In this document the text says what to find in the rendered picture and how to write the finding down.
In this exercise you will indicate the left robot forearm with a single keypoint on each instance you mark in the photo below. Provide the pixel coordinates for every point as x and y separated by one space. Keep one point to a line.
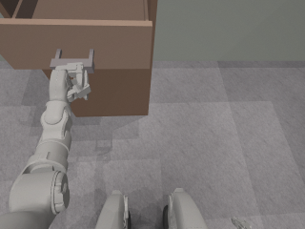
53 148

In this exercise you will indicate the robot left thigh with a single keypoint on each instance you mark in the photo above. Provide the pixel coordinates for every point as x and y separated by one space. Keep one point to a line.
115 210

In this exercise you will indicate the robot left shin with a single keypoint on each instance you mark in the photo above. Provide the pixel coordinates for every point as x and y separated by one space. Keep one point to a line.
125 222

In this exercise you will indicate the robot left hand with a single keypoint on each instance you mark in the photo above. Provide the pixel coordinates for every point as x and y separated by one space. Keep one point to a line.
63 88

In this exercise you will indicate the handle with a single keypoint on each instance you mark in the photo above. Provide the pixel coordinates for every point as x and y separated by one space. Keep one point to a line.
87 62

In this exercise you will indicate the drawer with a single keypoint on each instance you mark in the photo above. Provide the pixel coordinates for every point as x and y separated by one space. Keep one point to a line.
119 32

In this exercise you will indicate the robot right hand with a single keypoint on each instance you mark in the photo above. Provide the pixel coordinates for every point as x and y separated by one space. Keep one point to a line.
240 224

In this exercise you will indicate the cabinet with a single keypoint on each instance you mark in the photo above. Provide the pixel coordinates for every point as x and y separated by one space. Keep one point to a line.
114 92

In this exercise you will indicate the robot left upper arm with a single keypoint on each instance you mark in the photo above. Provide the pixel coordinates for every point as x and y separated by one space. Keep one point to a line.
36 199

